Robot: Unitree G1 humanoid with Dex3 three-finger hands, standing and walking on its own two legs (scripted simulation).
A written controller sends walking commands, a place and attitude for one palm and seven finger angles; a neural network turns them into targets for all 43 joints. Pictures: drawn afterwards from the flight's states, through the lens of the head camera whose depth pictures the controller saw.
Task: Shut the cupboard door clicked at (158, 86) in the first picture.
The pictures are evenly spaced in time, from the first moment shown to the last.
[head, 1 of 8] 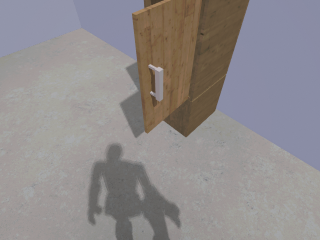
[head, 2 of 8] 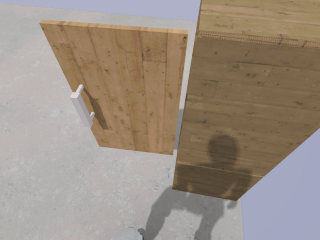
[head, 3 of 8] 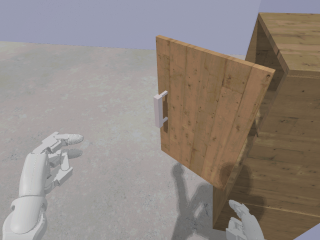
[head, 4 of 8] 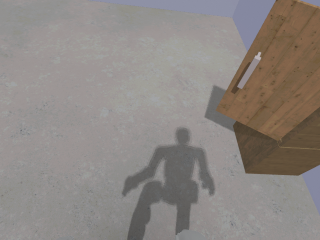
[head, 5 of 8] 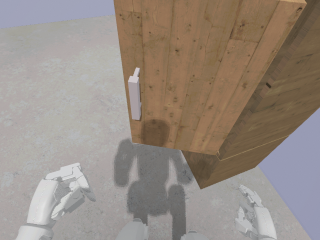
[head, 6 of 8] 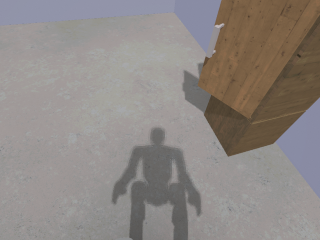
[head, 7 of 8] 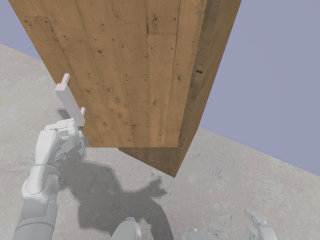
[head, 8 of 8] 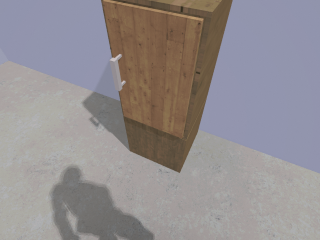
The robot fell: no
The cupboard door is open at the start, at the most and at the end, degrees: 93 93 0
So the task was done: yes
